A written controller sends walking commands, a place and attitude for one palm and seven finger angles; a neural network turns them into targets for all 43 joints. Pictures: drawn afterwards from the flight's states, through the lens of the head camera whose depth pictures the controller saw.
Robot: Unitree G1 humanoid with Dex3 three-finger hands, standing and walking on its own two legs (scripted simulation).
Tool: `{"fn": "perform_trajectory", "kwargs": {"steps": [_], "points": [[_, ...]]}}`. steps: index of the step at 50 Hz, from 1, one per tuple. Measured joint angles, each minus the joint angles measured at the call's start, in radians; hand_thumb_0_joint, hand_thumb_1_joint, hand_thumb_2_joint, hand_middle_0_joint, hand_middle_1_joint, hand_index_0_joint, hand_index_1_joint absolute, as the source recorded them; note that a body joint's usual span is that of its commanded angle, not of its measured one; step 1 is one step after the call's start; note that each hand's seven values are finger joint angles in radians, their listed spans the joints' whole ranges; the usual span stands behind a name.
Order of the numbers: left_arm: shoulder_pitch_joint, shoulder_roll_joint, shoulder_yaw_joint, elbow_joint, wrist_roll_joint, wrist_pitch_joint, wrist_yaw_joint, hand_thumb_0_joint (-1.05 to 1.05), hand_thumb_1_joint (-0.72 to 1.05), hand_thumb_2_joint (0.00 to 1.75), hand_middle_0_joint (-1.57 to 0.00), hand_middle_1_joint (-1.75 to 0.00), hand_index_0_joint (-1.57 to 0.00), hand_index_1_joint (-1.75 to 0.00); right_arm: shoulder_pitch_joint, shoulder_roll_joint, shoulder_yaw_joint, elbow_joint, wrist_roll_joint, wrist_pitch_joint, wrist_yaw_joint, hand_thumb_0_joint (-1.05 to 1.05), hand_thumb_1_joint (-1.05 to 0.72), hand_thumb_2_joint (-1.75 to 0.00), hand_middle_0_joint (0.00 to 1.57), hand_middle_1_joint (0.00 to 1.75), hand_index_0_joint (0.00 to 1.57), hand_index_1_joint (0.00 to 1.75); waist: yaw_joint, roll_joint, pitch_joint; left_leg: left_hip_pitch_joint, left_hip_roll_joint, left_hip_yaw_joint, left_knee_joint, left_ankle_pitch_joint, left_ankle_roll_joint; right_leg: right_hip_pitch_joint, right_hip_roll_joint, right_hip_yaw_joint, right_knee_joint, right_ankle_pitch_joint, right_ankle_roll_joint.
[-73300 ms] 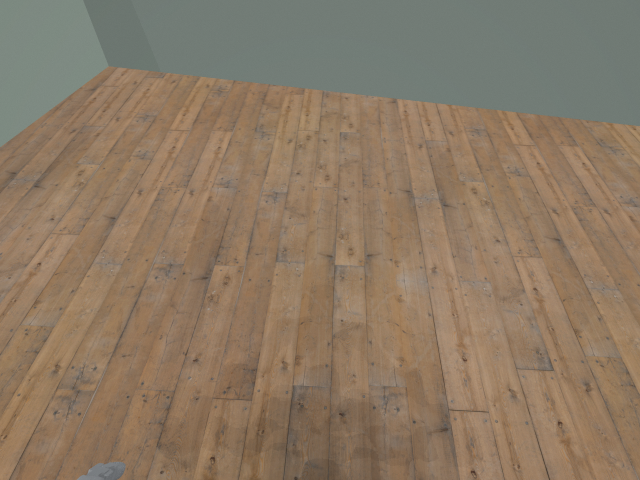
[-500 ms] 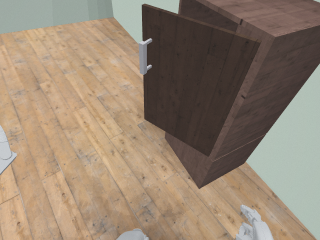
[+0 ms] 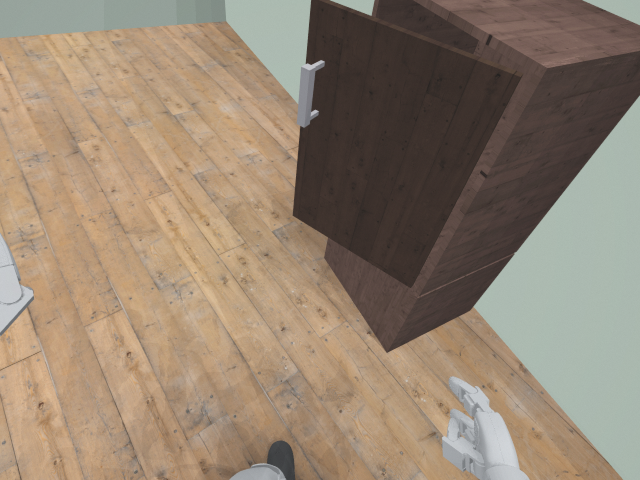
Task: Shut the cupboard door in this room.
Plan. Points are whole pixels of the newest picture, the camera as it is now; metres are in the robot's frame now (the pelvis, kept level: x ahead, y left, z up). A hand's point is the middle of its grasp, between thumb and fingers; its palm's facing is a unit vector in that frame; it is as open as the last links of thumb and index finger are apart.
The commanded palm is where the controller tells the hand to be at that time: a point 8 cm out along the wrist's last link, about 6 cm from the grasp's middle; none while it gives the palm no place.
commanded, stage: stop stepping back and stand still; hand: left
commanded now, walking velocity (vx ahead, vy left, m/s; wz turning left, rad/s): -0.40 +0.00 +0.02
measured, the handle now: (311, 93) +0.83 +0.13 +0.05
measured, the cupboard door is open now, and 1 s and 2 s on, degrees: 26 26 26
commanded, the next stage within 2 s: let the arm hang, fingers relaxed in 1.58 s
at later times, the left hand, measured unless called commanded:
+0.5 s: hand out of the picture +0.08 +0.38 +0.19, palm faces +0.53 -0.82 -0.23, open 7.4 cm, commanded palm -0.01 +0.39 +0.19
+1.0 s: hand out of the picture +0.01 +0.41 +0.18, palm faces +0.47 -0.83 -0.30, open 7.4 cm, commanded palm -0.05 +0.45 +0.19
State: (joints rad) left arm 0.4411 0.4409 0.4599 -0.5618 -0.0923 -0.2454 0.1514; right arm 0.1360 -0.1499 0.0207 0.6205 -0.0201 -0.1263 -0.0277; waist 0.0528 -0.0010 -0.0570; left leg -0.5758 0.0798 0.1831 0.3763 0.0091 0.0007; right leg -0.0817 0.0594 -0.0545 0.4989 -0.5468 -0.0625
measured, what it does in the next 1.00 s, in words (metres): walks backwards: right foot, then left foot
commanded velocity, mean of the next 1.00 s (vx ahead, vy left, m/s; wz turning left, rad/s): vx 0.21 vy -0.11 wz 0.00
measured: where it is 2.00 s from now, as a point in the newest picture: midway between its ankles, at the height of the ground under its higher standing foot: outside the picture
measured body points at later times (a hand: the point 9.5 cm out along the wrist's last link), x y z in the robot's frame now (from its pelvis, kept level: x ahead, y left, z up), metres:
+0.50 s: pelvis -0.15 +0.10 -0.01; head -0.17 +0.15 +0.44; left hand +0.05 +0.42 +0.20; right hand -0.04 -0.16 -0.08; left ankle -0.06 +0.17 -0.72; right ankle -0.16 -0.08 -0.66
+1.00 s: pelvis -0.19 +0.16 +0.00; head -0.22 +0.17 +0.45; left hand -0.02 +0.45 +0.19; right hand -0.07 -0.12 -0.08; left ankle -0.16 +0.30 -0.73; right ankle -0.26 +0.06 -0.73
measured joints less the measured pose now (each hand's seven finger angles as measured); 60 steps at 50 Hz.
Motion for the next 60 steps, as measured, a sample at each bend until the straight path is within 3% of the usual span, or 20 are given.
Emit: {"fn": "perform_trajectory", "kwargs": {"steps": [1, 3, 6, 9, 11, 13, 16, 18, 20, 24, 29, 34, 36, 38, 42, 48, 50, 54, 58, 60], "points": [[0.004, 0.016, 0.011, -0.015, 0.004, -0.005, 0.004, 0.01, 0.89, 0.9, -0.21, -0.3, -0.21, -0.3, -0.023, 0.005, 0.009, -0.007, -0.002, 0.0, 0.004, 0.01, -0.91, -0.9, 0.2, 0.3, 0.21, 0.3, 0.014, -0.037, 0.003, -0.034, -0.012, 0.023, 0.043, -0.055, -0.034, 0.011, -0.039, 0.035, -0.075, 0.069, -0.018], [-0.001, 0.004, -0.016, -0.021, 0.022, -0.015, 0.001, 0.01, 0.89, 0.9, -0.21, -0.3, -0.21, -0.3, -0.051, -0.009, 0.014, 0.015, -0.01, 0.004, 0.003, 0.01, -0.91, -0.9, 0.2, 0.3, 0.21, 0.3, 0.016, -0.015, 0.031, -0.059, -0.013, -0.022, 0.169, -0.196, -0.066, -0.007, -0.037, 0.054, -0.035, 0.145, 0.059], [-0.003, 0.024, -0.049, -0.019, 0.028, 0.015, -0.025, 0.01, 0.89, 0.9, -0.21, -0.31, -0.21, -0.3, -0.005, -0.013, 0.011, 0.026, 0.012, 0.028, -0.012, 0.01, -0.91, -0.9, 0.2, 0.3, 0.21, 0.3, -0.016, -0.026, 0.017, -0.003, -0.059, -0.078, 0.204, -0.127, -0.037, -0.02, -0.055, 0.061, 0.062, 0.094, 0.106], [-0.038, 0.046, -0.04, 0.012, 0.014, 0.058, -0.045, 0.01, 0.89, 0.9, -0.21, -0.31, -0.21, -0.3, 0.027, -0.028, -0.009, 0.006, 0.02, 0.042, -0.025, 0.01, -0.91, -0.9, 0.2, 0.3, 0.21, 0.3, -0.074, -0.003, 0.04, 0.009, -0.076, -0.106, 0.15, 0.027, 0.042, -0.067, -0.02, 0.044, 0.179, -0.041, 0.055], [-0.04, 0.071, -0.014, 0.029, 0.0, 0.086, -0.056, 0.01, 0.88, 0.9, -0.22, -0.31, -0.21, -0.3, 0.046, -0.029, -0.027, -0.01, 0.018, 0.054, -0.022, 0.01, -0.91, -0.9, 0.2, 0.3, 0.21, 0.3, -0.114, 0.003, 0.066, 0.011, -0.088, -0.116, 0.101, 0.016, -0.01, -0.091, 0.02, 0.017, 0.192, -0.096, 0.011], [0.018, 0.107, 0.012, -0.004, -0.007, 0.098, -0.059, 0.01, 0.89, 0.9, -0.22, -0.31, -0.21, -0.3, 0.087, -0.038, -0.043, -0.025, 0.032, 0.062, -0.011, 0.01, -0.91, -0.9, 0.2, 0.3, 0.21, 0.3, -0.15, 0.006, 0.086, -0.048, -0.105, -0.124, 0.241, -0.189, -0.078, -0.094, 0.022, 0.007, 0.163, -0.019, -0.012], [0.191, 0.114, 0.086, -0.121, 0.004, 0.072, -0.046, 0.01, 0.88, 0.9, -0.22, -0.31, -0.22, -0.3, 0.145, -0.042, -0.043, 0.029, 0.03, 0.09, -0.006, 0.01, -0.91, -0.9, 0.2, 0.3, 0.21, 0.3, -0.057, -0.069, 0.045, -0.116, -0.1, -0.177, 0.744, -0.356, -0.061, -0.146, -0.046, 0.048, 0.175, 0.11, -0.006], [0.202, 0.074, 0.08, -0.131, 0.032, 0.041, -0.023, 0.01, 0.88, 0.9, -0.22, -0.31, -0.22, -0.3, 0.188, -0.053, -0.037, 0.062, 0.016, 0.096, -0.02, 0.01, -0.91, -0.9, 0.2, 0.3, 0.21, 0.3, -0.003, -0.087, 0.003, -0.008, -0.051, -0.179, 0.667, -0.393, -0.033, -0.164, -0.1, 0.03, 0.155, 0.116, 0.015], [0.108, 0.021, 0.037, -0.087, 0.052, 0.03, 0.008, 0.01, 0.88, 0.9, -0.22, -0.31, -0.22, -0.3, 0.222, -0.09, -0.038, 0.072, 0.012, 0.07, -0.039, 0.01, -0.91, -0.9, 0.2, 0.3, 0.21, 0.3, 0.015, -0.049, -0.021, 0.14, -0.015, -0.197, 0.438, -0.437, -0.012, -0.199, -0.128, -0.006, 0.198, 0.051, 0.027], [-0.158, -0.028, 0.008, 0.089, 0.071, 0.069, 0.035, 0.01, 0.89, 0.9, -0.21, -0.31, -0.21, -0.3, 0.138, -0.053, -0.035, 0.108, 0.016, 0.038, -0.05, 0.01, -0.91, -0.9, 0.2, 0.3, 0.2, 0.3, -0.034, -0.05, 0.067, 0.133, -0.054, -0.193, 0.408, -0.323, 0.033, -0.341, -0.081, 0.07, 0.54, 0.044, 0.044], [0.006, -0.008, -0.024, -0.015, 0.049, 0.115, -0.004, 0.02, 0.89, 0.9, -0.2, -0.3, -0.2, -0.3, 0.11, 0.054, 0.012, 0.041, 0.002, 0.052, 0.007, 0.01, -0.91, -0.9, 0.2, 0.3, 0.21, 0.3, -0.105, -0.065, 0.065, 0.223, -0.035, -0.157, 0.161, -0.232, -0.02, -0.38, 0.025, -0.007, 0.55, 0.163, 0.033], [0.22, 0.091, -0.049, -0.105, 0.034, 0.105, -0.032, 0.01, 0.89, 0.9, -0.21, -0.3, -0.21, -0.3, 0.126, 0.069, 0.026, -0.019, -0.01, 0.102, -0.011, 0.01, -0.9, -0.9, 0.2, 0.3, 0.21, 0.3, -0.091, -0.007, 0.013, 0.251, -0.018, -0.122, -0.015, -0.218, -0.04, -0.18, 0.083, -0.143, 0.203, 0.071, 0.004], [0.228, 0.167, -0.003, -0.095, 0.032, 0.121, -0.026, 0.01, 0.89, 0.9, -0.22, -0.31, -0.21, -0.3, 0.122, 0.057, 0.021, -0.035, 0.003, 0.112, -0.018, 0.01, -0.9, -0.9, 0.2, 0.3, 0.21, 0.3, -0.074, -0.036, -0.009, 0.154, -0.054, -0.079, 0.126, -0.324, -0.056, -0.065, 0.05, -0.109, 0.004, 0.033, -0.053], [0.178, 0.175, 0.033, -0.059, 0.029, 0.12, -0.016, 0.01, 0.88, 0.9, -0.22, -0.31, -0.22, -0.3, 0.083, 0.015, 0.015, -0.023, 0.011, 0.115, -0.015, 0.01, -0.9, -0.9, 0.2, 0.3, 0.21, 0.3, -0.023, -0.038, -0.003, 0.011, -0.055, -0.094, 0.444, -0.385, -0.046, -0.077, 0.009, -0.055, -0.054, 0.196, -0.094], [0.057, 0.052, 0.005, 0.077, 0.039, 0.117, 0.017, 0.01, 0.88, 0.9, -0.22, -0.31, -0.22, -0.3, 0.084, -0.037, -0.011, 0.047, 0.021, 0.133, -0.024, 0.01, -0.91, -0.9, 0.2, 0.3, 0.21, 0.3, -0.011, -0.004, -0.003, -0.023, -0.002, -0.16, 0.674, -0.371, -0.03, -0.081, -0.008, -0.07, 0.027, 0.196, -0.038], [0.024, -0.103, -0.097, 0.081, 0.053, 0.136, 0.043, 0.01, 0.89, 0.9, -0.21, -0.3, -0.21, -0.3, 0.154, -0.087, -0.026, 0.057, 0.018, 0.115, -0.073, 0.01, -0.91, -0.9, 0.2, 0.3, 0.21, 0.3, -0.038, -0.034, -0.001, 0.161, 0.04, -0.107, 0.4, -0.345, -0.011, -0.047, -0.082, -0.106, 0.044, 0.155, 0.011], [0.045, -0.091, -0.103, 0.02, 0.048, 0.127, 0.041, 0.01, 0.89, 0.9, -0.21, -0.3, -0.21, -0.3, 0.16, -0.101, -0.033, 0.036, 0.019, 0.102, -0.081, 0.01, -0.91, -0.9, 0.2, 0.3, 0.21, 0.3, -0.047, -0.029, 0.015, 0.25, 0.046, -0.099, 0.253, -0.305, -0.002, -0.07, -0.089, -0.115, 0.11, 0.117, 0.032], [0.05, 0.011, -0.021, -0.017, 0.039, 0.096, 0.029, 0.01, 0.89, 0.9, -0.21, -0.3, -0.21, -0.3, 0.096, -0.041, -0.038, 0.024, 0.01, 0.082, -0.073, 0.01, -0.91, -0.9, 0.2, 0.3, 0.2, 0.3, -0.065, -0.079, 0.089, 0.253, 0.024, -0.075, 0.269, -0.293, -0.038, -0.167, -0.087, -0.016, 0.278, 0.055, 0.051], [0.08, 0.078, 0.053, -0.028, 0.034, 0.077, 0.015, 0.01, 0.89, 0.9, -0.21, -0.31, -0.21, -0.3, 0.076, 0.001, -0.012, -0.015, 0.016, 0.053, -0.027, 0.01, -0.91, -0.9, 0.2, 0.3, 0.2, 0.3, -0.072, -0.053, 0.114, 0.256, 0.042, -0.071, 0.237, -0.272, -0.049, -0.193, -0.06, -0.025, 0.146, 0.174, 0.07], [0.107, 0.08, 0.059, -0.025, 0.034, 0.064, 0.007, 0.01, 0.89, 0.9, -0.21, -0.3, -0.21, -0.3, 0.075, 0.004, -0.003, -0.03, 0.023, 0.049, -0.011, 0.01, -0.91, -0.9, 0.2, 0.3, 0.21, 0.3, -0.077, -0.014, 0.117, 0.243, 0.062, -0.082, 0.253, -0.283, -0.057, -0.184, -0.04, -0.041, 0.104, 0.233, 0.041]]}}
